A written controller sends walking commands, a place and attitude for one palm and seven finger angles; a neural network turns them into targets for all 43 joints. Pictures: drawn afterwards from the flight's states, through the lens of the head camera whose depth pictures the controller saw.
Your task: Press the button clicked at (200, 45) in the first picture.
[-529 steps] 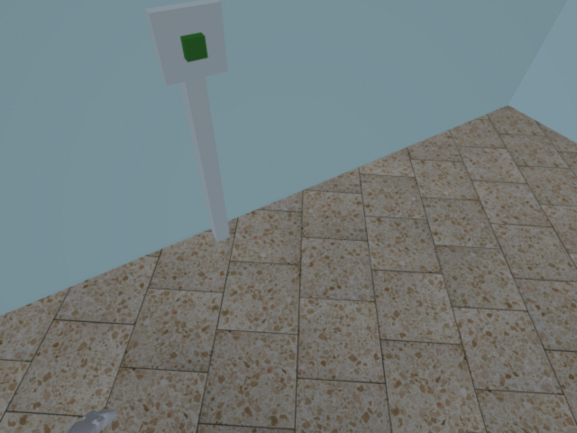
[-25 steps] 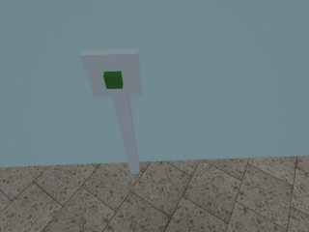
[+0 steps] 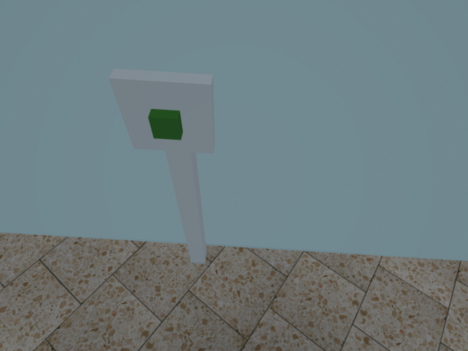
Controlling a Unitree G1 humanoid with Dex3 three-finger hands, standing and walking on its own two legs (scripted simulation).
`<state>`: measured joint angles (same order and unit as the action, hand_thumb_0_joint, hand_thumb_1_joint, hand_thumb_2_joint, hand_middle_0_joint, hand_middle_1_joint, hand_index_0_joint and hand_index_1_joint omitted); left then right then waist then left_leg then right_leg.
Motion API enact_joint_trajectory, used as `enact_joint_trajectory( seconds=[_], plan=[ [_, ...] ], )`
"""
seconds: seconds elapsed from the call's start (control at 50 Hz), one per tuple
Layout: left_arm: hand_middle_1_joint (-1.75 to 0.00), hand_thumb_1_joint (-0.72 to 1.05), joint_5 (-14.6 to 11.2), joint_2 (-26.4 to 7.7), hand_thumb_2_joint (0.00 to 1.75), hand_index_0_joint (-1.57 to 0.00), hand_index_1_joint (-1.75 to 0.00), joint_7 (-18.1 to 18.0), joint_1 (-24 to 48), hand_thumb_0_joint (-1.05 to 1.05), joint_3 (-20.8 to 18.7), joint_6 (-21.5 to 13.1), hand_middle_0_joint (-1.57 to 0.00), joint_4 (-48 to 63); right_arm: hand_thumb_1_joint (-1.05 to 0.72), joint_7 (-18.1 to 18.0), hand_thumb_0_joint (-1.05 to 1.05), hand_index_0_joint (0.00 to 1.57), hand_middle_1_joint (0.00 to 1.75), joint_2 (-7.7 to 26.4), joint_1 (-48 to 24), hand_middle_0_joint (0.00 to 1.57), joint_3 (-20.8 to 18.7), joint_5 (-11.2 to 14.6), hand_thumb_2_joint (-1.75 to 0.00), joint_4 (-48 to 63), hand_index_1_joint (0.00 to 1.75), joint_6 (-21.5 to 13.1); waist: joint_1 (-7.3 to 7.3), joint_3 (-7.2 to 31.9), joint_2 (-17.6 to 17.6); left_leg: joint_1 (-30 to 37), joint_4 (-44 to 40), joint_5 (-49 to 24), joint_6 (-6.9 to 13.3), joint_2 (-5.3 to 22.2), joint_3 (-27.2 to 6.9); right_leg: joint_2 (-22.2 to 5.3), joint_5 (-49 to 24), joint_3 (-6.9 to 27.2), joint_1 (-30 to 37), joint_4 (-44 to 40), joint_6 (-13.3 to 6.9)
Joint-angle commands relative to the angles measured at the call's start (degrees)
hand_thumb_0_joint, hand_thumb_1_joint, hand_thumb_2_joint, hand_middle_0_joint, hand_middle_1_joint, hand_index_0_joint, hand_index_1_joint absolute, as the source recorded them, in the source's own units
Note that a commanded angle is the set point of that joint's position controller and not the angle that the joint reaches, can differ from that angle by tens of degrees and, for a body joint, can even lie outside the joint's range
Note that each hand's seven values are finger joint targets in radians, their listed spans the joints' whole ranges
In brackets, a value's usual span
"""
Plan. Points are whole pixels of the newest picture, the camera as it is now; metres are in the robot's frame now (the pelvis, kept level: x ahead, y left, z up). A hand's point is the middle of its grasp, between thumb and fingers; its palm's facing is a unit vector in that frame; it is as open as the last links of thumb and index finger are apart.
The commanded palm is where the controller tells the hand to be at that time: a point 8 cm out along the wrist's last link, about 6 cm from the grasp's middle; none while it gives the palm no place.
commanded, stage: come to a stop and stand still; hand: left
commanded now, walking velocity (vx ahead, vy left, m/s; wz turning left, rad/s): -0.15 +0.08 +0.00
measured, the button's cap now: (166, 123) +0.49 +0.17 +0.09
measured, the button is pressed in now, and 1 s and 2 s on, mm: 0 0 0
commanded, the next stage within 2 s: look again from close up in 0.94 s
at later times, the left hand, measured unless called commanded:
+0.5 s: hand out of the picture +0.05 +0.16 -0.15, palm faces +0.04 -0.97 -0.25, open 7.4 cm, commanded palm none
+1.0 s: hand out of the picture -0.03 +0.16 -0.16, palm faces +0.03 -0.98 -0.19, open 7.4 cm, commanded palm none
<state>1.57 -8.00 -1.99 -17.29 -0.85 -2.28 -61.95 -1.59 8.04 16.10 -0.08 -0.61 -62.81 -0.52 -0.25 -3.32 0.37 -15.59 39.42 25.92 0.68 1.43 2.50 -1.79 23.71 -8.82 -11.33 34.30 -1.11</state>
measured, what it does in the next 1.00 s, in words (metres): steps on the spot: right foot, then left foot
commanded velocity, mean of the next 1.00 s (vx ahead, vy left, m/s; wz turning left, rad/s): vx -0.02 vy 0.03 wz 0.00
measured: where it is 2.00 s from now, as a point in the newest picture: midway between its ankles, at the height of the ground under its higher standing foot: outside the picture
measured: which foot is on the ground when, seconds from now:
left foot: down 0.00-0.30, up 0.32-0.60, down 0.62-1.00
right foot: down 0.00-0.04, up 0.06-0.26, down 0.28-0.62, up 0.64-0.84, down 0.86-1.00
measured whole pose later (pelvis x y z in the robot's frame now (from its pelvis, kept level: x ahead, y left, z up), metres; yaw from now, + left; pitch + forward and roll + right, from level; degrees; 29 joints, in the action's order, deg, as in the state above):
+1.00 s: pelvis -0.02 -0.01 +0.02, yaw +1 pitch -1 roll +1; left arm 0.8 -7.9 -1.7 -17.4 0.5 -0.2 -62.4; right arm -1.3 9.0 15.6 -0.1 -0.6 -62.6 -0.3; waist 0.1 -1.9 -0.3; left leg -12.4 25.2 12.3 2.1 -1.2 4.4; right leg -1.4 16.6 -1.8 -9.9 27.1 0.1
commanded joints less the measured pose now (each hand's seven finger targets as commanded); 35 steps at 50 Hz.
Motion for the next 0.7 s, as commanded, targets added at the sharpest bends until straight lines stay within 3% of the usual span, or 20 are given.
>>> enact_joint_trajectory(
  seconds=[0.0,0.02,0.04,0.06,0.1,0.22,0.24,0.26,0.28,0.3,0.32,0.34,0.4,0.48,0.54,0.56,0.58,0.6,0.62,0.68],
  plan=[
    [-0.30,0.90,-1.5,-7.0,0.90,-0.20,-0.30,-1.0,-1.8,0.00,-1.3,0.6,-0.20,3.1,-0.90,-0.7,0.00,0.20,0.30,6.2,8.7,0.20,-1.7,0.2,-0.90,0.7,0.30,-1.5,3.30,7.7,-4.6,13.4,-10.7,-52.5,3.1,6.6,-4.8,-5.8,-45.5,4.0,-1.2,7.2,-0.4],
    [-0.30,0.90,-2.1,-5.5,0.90,-0.20,-0.30,-1.3,-0.9,0.00,-1.2,0.8,-0.20,4.3,-0.90,-1.1,0.00,0.20,0.30,8.8,11.0,0.20,-2.0,0.1,-0.90,0.7,0.30,-1.4,3.44,10.1,-11.6,18.2,-11.0,-75.8,8.8,14.6,-12.8,-2.0,-13.9,3.1,-7.2,11.0,1.6],
    [-0.30,0.90,-1.7,-5.0,0.90,-0.20,-0.30,-1.6,-0.1,0.00,-1.0,1.5,-0.20,4.8,-0.90,-1.2,0.00,0.20,0.30,9.2,8.4,0.20,-2.0,0.3,-0.90,0.6,0.30,-0.9,2.29,7.7,-14.9,18.1,-13.3,-83.8,12.0,17.8,-13.4,-1.1,8.7,5.7,-10.2,14.3,1.8],
    [-0.30,0.90,-1.5,-5.4,0.90,-0.20,-0.30,-1.5,1.3,0.00,-1.3,2.2,-0.20,4.8,-0.90,-1.4,0.00,0.20,0.30,8.9,6.0,0.20,-2.0,0.0,-0.90,1.0,0.30,-0.6,2.28,4.8,-15.0,17.7,-13.7,-80.8,12.3,17.1,-12.4,-1.9,11.5,7.2,-12.1,15.3,1.6],
    [-0.30,0.90,-1.1,-4.8,0.90,-0.20,-0.30,-1.0,2.4,0.00,-1.3,2.5,-0.20,4.8,-0.90,-1.6,0.00,0.20,0.30,7.9,2.7,0.20,-2.2,-0.4,-0.90,2.5,0.30,-0.3,1.54,0.3,-10.8,15.0,-14.2,-72.6,10.8,15.1,-9.3,-2.4,8.5,6.5,-13.1,11.8,1.3],
    [-0.30,0.90,-0.5,-4.5,0.90,-0.20,-0.30,-0.1,-3.3,0.00,-1.9,2.5,-0.20,3.7,-0.90,-1.1,0.00,0.20,0.30,10.3,-2.2,0.20,-3.4,-0.6,-0.90,6.0,0.30,0.3,-1.64,4.5,-6.2,9.0,-11.4,-51.1,5.7,10.7,-4.8,-0.8,-12.8,4.2,-2.0,-2.2,1.2],
    [-0.30,0.90,-0.3,-6.1,0.90,-0.20,-0.30,-0.1,-4.2,0.00,-2.2,2.0,-0.20,3.8,-0.90,-0.9,0.00,0.20,0.30,9.5,-2.4,0.20,-3.5,-0.5,-0.90,6.5,0.30,0.4,-1.91,5.5,-2.7,6.7,-8.4,-41.4,3.5,8.1,-3.3,-2.8,-24.3,6.9,1.0,-5.5,0.8],
    [-0.30,0.90,0.0,-9.2,0.90,-0.20,-0.30,-0.3,-4.5,0.00,-2.5,1.5,-0.20,3.9,-0.90,-0.7,0.00,0.20,0.30,7.9,-1.3,0.20,-3.4,-0.2,-0.90,6.9,0.30,0.6,-1.31,6.9,4.5,1.5,-3.9,-25.3,0.9,3.4,-0.8,-9.4,-40.0,15.8,4.6,-5.3,-2.0],
    [-0.30,0.90,-0.1,-12.1,0.90,-0.20,-0.30,-0.3,-4.4,0.00,-2.6,1.2,-0.20,4.1,-0.90,-0.3,0.00,0.20,0.30,5.9,-0.3,0.20,-3.2,0.2,-0.90,7.1,0.30,1.0,-0.89,7.7,10.9,-2.1,0.4,-3.6,-0.9,-1.1,1.1,-17.8,-49.5,21.7,5.8,-8.5,-6.9],
    [-0.30,0.90,-0.1,-12.3,0.90,-0.20,-0.30,-0.3,-4.5,0.00,-2.3,1.2,-0.20,4.5,-0.90,-0.4,0.00,0.20,0.30,5.0,-0.9,0.20,-3.2,0.1,-0.90,7.1,0.30,1.5,-1.48,7.2,10.0,-2.6,6.2,7.2,-1.0,-2.0,-0.4,-20.3,-53.1,22.0,4.8,-10.9,-10.1],
    [-0.30,0.90,0.1,-12.3,0.90,-0.20,-0.30,-0.5,-3.6,0.00,-2.4,1.2,-0.20,4.8,-0.90,-0.3,0.00,0.20,0.30,4.3,-2.8,0.20,-2.9,0.1,-0.90,7.2,0.30,2.0,-2.06,6.2,14.0,-4.3,11.6,9.6,-0.9,-1.2,-2.1,-19.6,-50.5,22.9,3.2,-11.5,-11.2],
    [-0.30,0.90,0.2,-11.2,0.90,-0.20,-0.30,-0.7,-2.3,0.00,-2.2,1.2,-0.20,5.3,-0.90,-0.1,0.00,0.20,0.30,4.8,-3.8,0.20,-2.9,0.0,-0.90,7.2,0.30,2.2,-2.09,4.3,14.6,-6.7,15.2,8.3,-1.0,-0.7,-2.7,-18.6,-48.1,22.2,2.0,-12.0,-11.5],
    [-0.30,0.90,0.3,-11.7,0.90,-0.20,-0.30,-0.8,0.4,0.00,-2.7,1.4,-0.20,7.0,-0.90,0.8,0.00,0.20,0.30,5.1,-4.2,0.20,-2.8,0.2,-0.90,6.9,0.30,2.0,-1.47,4.1,10.3,-8.1,13.5,4.7,-1.9,-0.8,-1.3,-16.4,-46.6,17.4,3.7,-11.5,-10.5],
    [-0.30,0.90,0.2,-13.8,0.90,-0.20,-0.30,-0.7,0.2,0.00,-3.5,1.7,-0.20,7.8,-0.90,1.2,0.00,0.20,0.30,4.6,-4.3,0.20,-2.4,0.2,-0.90,7.6,0.30,1.7,-1.83,5.8,9.2,-4.7,4.0,0.4,-2.3,-1.3,0.4,-15.9,-37.0,17.4,2.8,-11.9,-10.2],
    [-0.30,0.90,-0.4,-12.9,0.90,-0.20,-0.30,-0.6,2.3,0.00,-3.4,2.2,-0.20,8.0,-0.90,1.1,0.00,0.20,0.30,3.7,1.0,0.20,-2.0,0.2,-0.90,5.5,0.30,0.9,0.53,6.5,6.9,7.1,-11.9,-10.8,-1.8,-2.4,2.1,-11.9,-23.8,14.5,-3.4,-9.8,-6.3],
    [-0.30,0.90,-0.7,-11.4,0.90,-0.20,-0.30,-0.4,2.6,0.00,-3.1,2.4,-0.20,8.0,-0.90,0.9,0.00,0.20,0.30,4.4,2.8,0.20,-2.1,0.1,-0.90,4.6,0.30,0.5,1.30,5.8,4.8,11.0,-16.2,-13.5,-1.3,-0.8,1.2,-9.3,-17.0,12.9,-6.4,-7.7,-4.2],
    [-0.30,0.90,-1.0,-8.7,0.90,-0.20,-0.30,-0.2,2.4,0.00,-2.5,2.9,-0.20,8.5,-0.90,0.7,0.00,0.20,0.30,7.1,3.5,0.20,-2.5,-0.3,-0.90,4.9,0.30,0.0,1.08,4.6,-4.1,10.5,-19.7,-15.4,0.8,5.0,-6.3,-4.9,-8.4,10.1,-9.3,-3.6,-1.7],
    [-0.30,0.90,-1.0,-5.9,0.90,-0.20,-0.30,0.0,1.9,0.00,-2.0,3.3,-0.20,9.1,-0.90,0.5,0.00,0.20,0.30,10.1,2.6,0.20,-3.0,-0.7,-0.90,6.1,0.30,0.0,0.50,2.8,-13.2,6.6,-24.2,-17.3,5.4,13.7,-16.5,-0.9,1.4,5.9,-11.3,1.2,0.8],
    [-0.30,0.90,-0.8,-5.5,0.90,-0.20,-0.30,-0.2,2.9,0.00,-1.9,3.5,-0.20,9.4,-0.90,0.4,0.00,0.20,0.30,10.8,0.7,0.20,-2.9,-1.1,-0.90,6.9,0.30,0.5,0.43,-0.2,-12.4,0.1,-26.4,-15.8,9.1,16.7,-18.6,-0.5,6.3,6.3,-10.6,6.4,0.8],
    [-0.30,0.90,0.0,-4.6,0.90,-0.20,-0.30,0.4,1.6,0.00,-1.5,4.0,-0.20,6.6,-0.90,-0.2,0.00,0.20,0.30,7.4,-4.2,0.20,-1.8,-1.0,-0.90,7.5,0.30,-0.1,-1.44,-2.7,-11.3,-6.4,-28.2,-9.6,8.6,11.9,-13.9,-1.5,1.7,8.4,-6.5,12.2,0.1]
  ],
)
